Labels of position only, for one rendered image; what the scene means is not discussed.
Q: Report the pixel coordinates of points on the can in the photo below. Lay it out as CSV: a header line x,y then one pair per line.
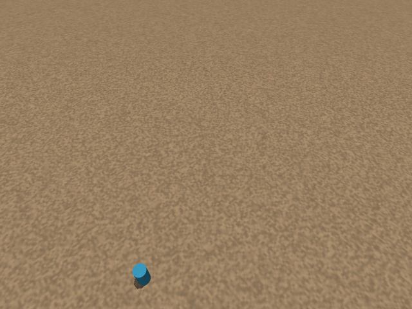
x,y
141,274

